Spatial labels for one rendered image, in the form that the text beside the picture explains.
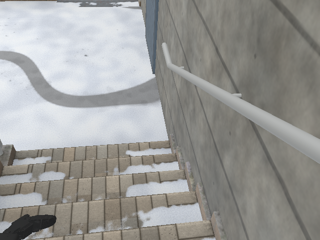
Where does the left robot hand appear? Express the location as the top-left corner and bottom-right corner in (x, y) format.
(0, 214), (57, 240)

